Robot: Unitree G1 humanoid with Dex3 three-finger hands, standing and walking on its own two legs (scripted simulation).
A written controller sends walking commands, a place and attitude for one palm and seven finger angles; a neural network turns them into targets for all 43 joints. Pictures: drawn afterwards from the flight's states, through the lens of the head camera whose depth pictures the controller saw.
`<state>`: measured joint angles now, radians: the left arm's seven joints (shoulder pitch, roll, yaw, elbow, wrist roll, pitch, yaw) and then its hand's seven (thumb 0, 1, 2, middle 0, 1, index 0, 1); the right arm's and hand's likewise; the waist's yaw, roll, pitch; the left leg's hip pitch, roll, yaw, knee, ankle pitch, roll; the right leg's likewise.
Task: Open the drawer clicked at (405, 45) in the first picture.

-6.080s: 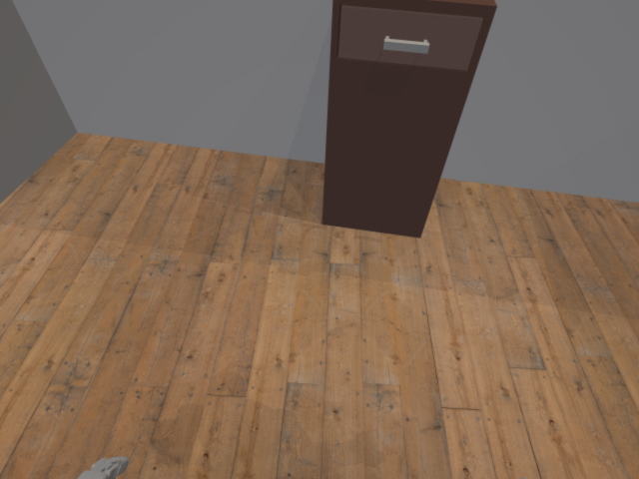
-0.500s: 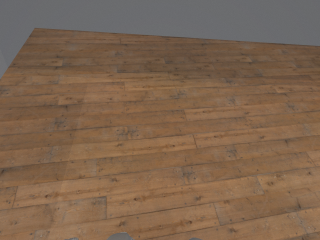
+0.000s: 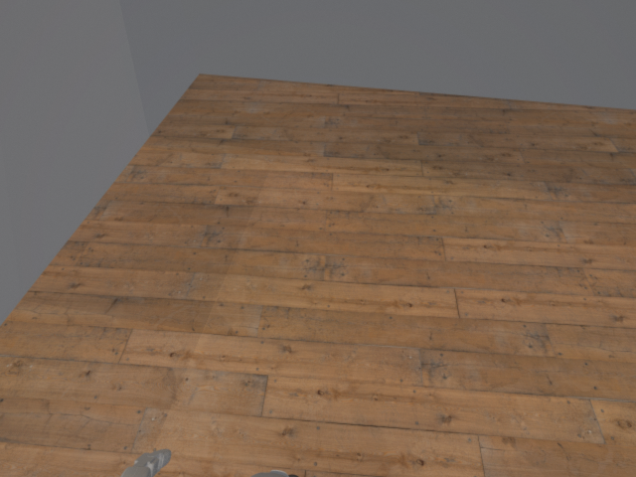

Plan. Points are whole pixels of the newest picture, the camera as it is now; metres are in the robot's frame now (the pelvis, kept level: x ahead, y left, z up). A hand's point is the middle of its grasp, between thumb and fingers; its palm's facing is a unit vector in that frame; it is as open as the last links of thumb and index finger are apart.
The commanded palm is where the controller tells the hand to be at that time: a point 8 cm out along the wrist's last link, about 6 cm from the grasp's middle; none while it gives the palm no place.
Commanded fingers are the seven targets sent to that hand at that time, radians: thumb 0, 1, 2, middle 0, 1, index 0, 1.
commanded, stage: turn to face it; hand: left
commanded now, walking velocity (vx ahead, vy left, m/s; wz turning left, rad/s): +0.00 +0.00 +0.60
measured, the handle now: out of the picture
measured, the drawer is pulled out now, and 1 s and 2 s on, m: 0.00 0.00 0.00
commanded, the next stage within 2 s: none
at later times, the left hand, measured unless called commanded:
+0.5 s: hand out of the picture -0.09 +0.23 -0.18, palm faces +0.38 -0.89 -0.25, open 7.4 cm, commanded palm none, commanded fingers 0.00 0.90 0.90 -0.20 -0.30 -0.20 -0.30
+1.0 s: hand out of the picture -0.04 +0.23 -0.13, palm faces +0.56 -0.77 -0.31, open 7.4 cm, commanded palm none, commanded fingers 0.00 0.90 0.90 -0.20 -0.30 -0.20 -0.30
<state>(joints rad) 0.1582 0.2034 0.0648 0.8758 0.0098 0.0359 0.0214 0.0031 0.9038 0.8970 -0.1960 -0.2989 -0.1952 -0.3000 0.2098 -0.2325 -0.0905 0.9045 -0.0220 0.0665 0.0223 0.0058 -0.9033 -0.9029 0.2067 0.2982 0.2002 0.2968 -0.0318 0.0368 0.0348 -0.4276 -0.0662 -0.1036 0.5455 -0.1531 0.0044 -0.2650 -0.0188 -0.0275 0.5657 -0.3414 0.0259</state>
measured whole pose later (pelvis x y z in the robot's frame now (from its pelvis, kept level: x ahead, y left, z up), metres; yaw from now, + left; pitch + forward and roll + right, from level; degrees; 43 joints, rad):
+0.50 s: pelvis -0.05 +0.02 +0.00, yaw +20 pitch +0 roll +0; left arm 0.25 0.27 0.07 0.94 0.02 0.07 0.02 0.00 0.90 0.90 -0.20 -0.30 -0.20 -0.30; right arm 0.12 -0.23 -0.07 0.90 -0.01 0.04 0.03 0.01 -0.91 -0.90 0.20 0.30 0.20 0.30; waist 0.03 -0.07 0.10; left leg -0.29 0.01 0.08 0.63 -0.33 0.01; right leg -0.37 -0.18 -0.17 0.88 -0.50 0.08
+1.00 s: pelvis -0.05 -0.02 +0.00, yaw +36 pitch +0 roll +1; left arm 0.11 0.20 0.04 0.84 0.01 0.02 0.03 0.00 0.90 0.90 -0.20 -0.30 -0.20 -0.30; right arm 0.25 -0.25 -0.09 0.93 -0.02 0.07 0.02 0.01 -0.90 -0.90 0.21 0.30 0.20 0.30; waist -0.05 0.07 0.07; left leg -0.41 -0.08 -0.14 0.75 -0.39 -0.02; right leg -0.27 -0.01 -0.05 0.58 -0.29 -0.01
